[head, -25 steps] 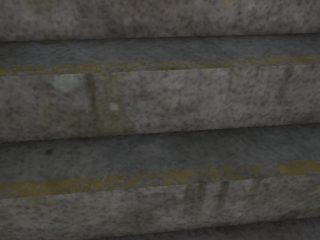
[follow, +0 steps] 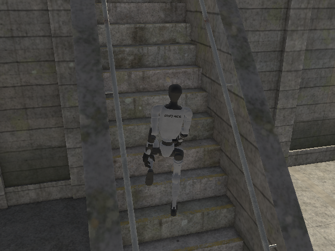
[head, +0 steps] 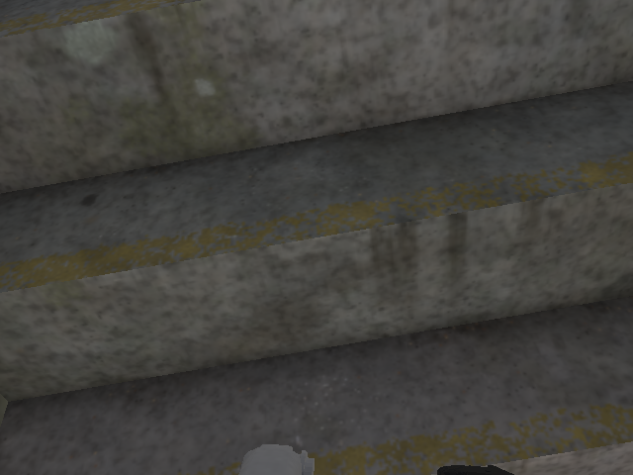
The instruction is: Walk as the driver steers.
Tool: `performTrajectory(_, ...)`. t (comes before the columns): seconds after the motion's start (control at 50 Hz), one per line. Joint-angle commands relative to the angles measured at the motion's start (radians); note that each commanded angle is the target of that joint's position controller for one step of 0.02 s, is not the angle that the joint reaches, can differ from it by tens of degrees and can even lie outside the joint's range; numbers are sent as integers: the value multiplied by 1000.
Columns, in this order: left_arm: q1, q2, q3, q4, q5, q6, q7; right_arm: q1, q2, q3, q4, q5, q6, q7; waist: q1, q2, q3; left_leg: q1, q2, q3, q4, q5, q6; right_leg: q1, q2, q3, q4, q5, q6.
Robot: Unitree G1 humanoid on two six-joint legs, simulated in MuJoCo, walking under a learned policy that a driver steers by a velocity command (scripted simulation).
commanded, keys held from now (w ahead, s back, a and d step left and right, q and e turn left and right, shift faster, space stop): w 1.00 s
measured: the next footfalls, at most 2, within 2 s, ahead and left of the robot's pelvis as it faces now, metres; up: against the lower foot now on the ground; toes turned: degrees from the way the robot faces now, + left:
left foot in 0.42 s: +0.23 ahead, +0.23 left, +0.28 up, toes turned -6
right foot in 0.72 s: -0.02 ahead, +0.04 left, -0.01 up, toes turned -10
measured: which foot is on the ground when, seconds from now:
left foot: up 0.00-0.40, down 0.42-0.64, up 0.66-0.94, down 0.96-1.00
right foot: down 0.00-0.40, up 0.42-0.70, down 0.72-0.94, up 0.96-1.00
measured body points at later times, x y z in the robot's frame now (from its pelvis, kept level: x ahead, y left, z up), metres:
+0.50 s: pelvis +0.02 +0.11 +0.09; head +0.04 +0.10 +0.54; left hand +0.11 +0.36 -0.04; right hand +0.18 -0.11 -0.03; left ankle +0.18 +0.23 -0.49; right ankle -0.02 -0.05 -0.52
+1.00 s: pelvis -0.18 +0.15 -0.06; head -0.18 +0.15 +0.39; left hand +0.01 +0.37 -0.14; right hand -0.07 -0.08 -0.19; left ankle -0.22 +0.26 -0.75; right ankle -0.15 +0.00 -0.70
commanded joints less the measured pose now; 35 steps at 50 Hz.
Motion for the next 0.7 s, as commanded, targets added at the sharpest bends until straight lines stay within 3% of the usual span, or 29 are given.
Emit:
performTrajectory(0.02, 109, 107, 28, 30, 14, 13, -12, -259, 66, 15, -117, 3, -51, 11, -9, -237, 76, -479, -23, -44, 130, -21, 27, 369, -257, 356, -220, -133, -57)
performTrajectory(0.06, 148, 106, 28, 57, 12, 26, -12, -276, 101, 39, -116, 3, -53, 5, 1, -240, 98, -583, -24, -47, 193, -114, 20, 366, -287, 366, -261, -187, -64)
performTrajectory(0.08, 111, 123, 30, 53, 2, 28, -13, -246, 91, 39, -103, 2, -47, 3, -25, -217, 102, -564, -30, -45, 202, -149, 7, 321, -293, 329, -279, -203, -80)
performTrajectory(0.12, 67, 112, 21, 63, 6, 36, -15, -254, 71, 48, -124, 10, -36, -16, -37, -217, 139, -526, -28, -1, 217, -193, -5, 218, -292, 274, -341, -201, -121)
performTrajectory(0.16, 45, 125, 15, 76, -13, 52, 6, -347, 72, 64, -181, 8, -36, -31, -44, -239, 170, -487, 6, 21, 168, -314, -8, 128, -318, 253, -468, -116, -157)
performTrajectory(0.18, 14, 172, 23, 75, -24, 57, 14, -328, 70, 72, -202, 3, -35, -28, -71, -203, 166, -407, 27, 103, 61, -330, -10, 109, -306, 199, -542, -98, -159)
performTrajectory(0.2, 5, 187, 23, 104, -22, 54, 8, -251, 75, 73, -173, 3, -21, -34, -98, -200, 117, -293, 39, 138, 126, -326, -8, 109, -319, 163, -562, -3, -181)
performTrajectory(0.22, 6, 195, 28, 121, -36, 57, 4, -213, 56, 69, -165, 5, -17, -38, -107, -194, 103, -253, 58, 137, 78, -357, -2, 162, -303, 111, -553, 48, -168)
performTrajectory(0.24, -5, 172, 17, 143, -46, 59, -8, -234, 28, 68, -171, 18, -16, -40, -87, -162, 133, -221, 49, 177, -31, -386, 7, 158, -288, 74, -595, 81, -185)
performTrajectory(0.26, -10, 179, 21, 161, -58, 62, -11, -222, 39, 74, -174, 30, -14, -40, -95, -170, 151, -180, 62, 178, -59, -436, 19, 177, -290, 44, -589, 176, -178)
performTrajectory(0.3, -101, 240, 38, 132, -72, 55, -11, -139, 22, 73, -157, 14, -20, -31, -172, -201, 62, 172, 47, 167, -380, -594, 72, 134, -259, -82, -573, 569, -155)
performTrajectory(0.34, -98, 349, 55, 153, -67, 30, -24, 49, -130, 6, -121, 4, -16, -23, -270, -299, -122, 676, -138, 328, -602, -850, 71, 171, -262, -77, -384, 1693, -231)
performTrajectory(0.36, 3, 327, 54, 182, -92, 20, -20, 19, -142, -13, -139, 1, -16, -25, -233, -287, -164, 767, -141, 197, -813, -900, 101, 207, -247, -56, -187, 1934, -209)
performTrajectory(0.38, 101, 313, 49, 171, -119, 5, -25, 74, -132, -11, -105, -17, -12, -29, -186, -185, -314, 1009, -82, -68, -915, -1027, 139, 66, -226, -6, -21, 1954, -213)
performTrajectory(0.4, 14, 343, 46, 141, -114, -26, -55, 335, -239, -49, -23, -56, 25, -52, -277, 48, -470, 1095, -14, -311, -1078, -1171, 156, 0, -188, -7, 161, 1564, -233)
performTrajectory(0.42, -14, 249, 38, 135, -83, -52, -115, 476, -288, -79, 94, -82, 57, -49, -261, 347, -553, 1152, 8, -446, -1257, -1084, 204, -76, -130, 37, 427, 512, -230)
performTrajectory(0.44, -158, 159, 21, 74, -76, -50, -131, 373, -227, -81, 62, -109, 53, -44, -248, 361, -562, 1063, 22, -681, -1366, -1328, 221, -264, -5, 243, 981, 140, -166)
performTrajectory(0.46, -430, 111, 2, -52, -74, -64, -142, 254, -161, -58, 56, -74, 37, -21, -267, 177, -346, 767, -72, -396, -1246, -1028, 134, -310, 25, 281, 1232, -7, -139)
performTrajectory(0.48, -562, 33, -7, -149, -77, -36, -123, 132, -141, -43, 51, -66, 28, -6, -181, 152, -218, 578, -86, -266, -1313, -1049, 98, -422, 29, 262, 1302, -57, -94)
performTrajectory(0.5, -451, 40, -18, -177, -80, -11, -99, 2, -116, -42, 30, -61, 25, -7, -64, 121, -114, 296, -61, -309, -1388, -1173, 91, -339, 61, 172, 1351, -114, -47)
performTrajectory(0.52, -242, 109, -10, -125, -73, 10, -83, -102, -86, -33, 22, -57, 15, -16, 36, 62, -40, 108, -60, -219, -1353, -1212, 82, -220, 78, 84, 1354, -1, 4)
performTrajectory(0.54, -123, 158, -4, -84, -58, 55, -68, -193, -99, -39, -2, -27, 1, -22, 83, 106, 2, 11, -93, -87, -1417, -1145, 47, -112, 105, -59, 1313, 65, 56)
performTrajectory(0.56, 1, 172, 1, -54, -37, 81, -42, -287, -132, -42, -24, -31, -11, -26, 141, 149, 35, -89, -108, -27, -1421, -1120, 37, -34, 116, -105, 1276, 78, 86)
performTrajectory(0.58, 52, 191, 11, -40, -47, 94, -16, -318, -131, -45, -54, -41, -16, -33, 129, 167, 82, -183, -103, -40, -1373, -1112, 45, 20, 95, -101, 1205, 42, 89)
performTrajectory(0.62, 121, 249, 17, -37, -33, 104, 9, -418, -132, -52, -155, -48, -21, -53, 134, 199, 163, -356, -127, -11, -1227, -1006, -44, 175, -2, -9, 797, -123, -10)
performTrajectory(0.64, 137, 230, 5, -43, 5, 109, 9, -452, -114, -54, -216, -13, -8, -74, 159, 99, 213, -383, -184, 82, -1072, -891, -126, 263, -50, -44, 241, -7, -102)
performTrajectory(0.66, 30, 156, -18, -38, 24, 115, -23, -315, -67, -52, -210, 35, 34, -106, 79, -175, 243, -233, -292, 242, -577, -896, -144, 173, -82, -110, -205, 267, -158)
performTrajectory(0.68, -330, 64, -45, -133, -10, 128, -50, 8, 9, -48, -141, 54, 63, -129, -150, -508, 183, 45, -283, 220, 115, -949, -72, -84, -112, -122, -241, 564, -125)
performTrajectory(0.7, -570, 94, -81, -220, -14, 120, -45, 238, -6, -62, -178, 19, 50, -130, -329, -433, 74, 3, -337, 0, 444, -837, -103, 6, -166, -36, -259, 688, -86)
Velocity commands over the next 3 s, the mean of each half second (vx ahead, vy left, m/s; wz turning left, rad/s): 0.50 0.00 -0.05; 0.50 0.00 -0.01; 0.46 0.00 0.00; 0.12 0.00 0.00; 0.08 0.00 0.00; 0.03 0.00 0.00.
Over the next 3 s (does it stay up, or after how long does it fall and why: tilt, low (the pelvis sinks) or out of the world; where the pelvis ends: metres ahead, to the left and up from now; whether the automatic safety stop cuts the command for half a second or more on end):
stays up -1.11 -0.21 -1.09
